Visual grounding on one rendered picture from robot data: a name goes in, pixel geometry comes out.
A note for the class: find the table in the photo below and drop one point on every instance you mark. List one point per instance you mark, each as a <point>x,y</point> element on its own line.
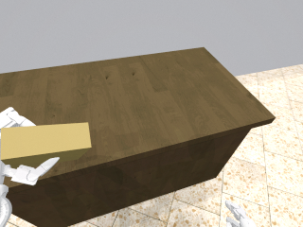
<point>158,123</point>

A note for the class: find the sponge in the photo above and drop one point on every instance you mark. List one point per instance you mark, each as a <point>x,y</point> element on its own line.
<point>33,145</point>

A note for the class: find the left robot hand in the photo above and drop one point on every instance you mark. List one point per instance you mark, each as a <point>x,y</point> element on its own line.
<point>9,118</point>

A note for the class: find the right robot hand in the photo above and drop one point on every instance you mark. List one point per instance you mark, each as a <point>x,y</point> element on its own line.
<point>240,215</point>

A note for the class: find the left robot forearm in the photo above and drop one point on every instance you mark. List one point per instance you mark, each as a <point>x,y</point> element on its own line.
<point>5,206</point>

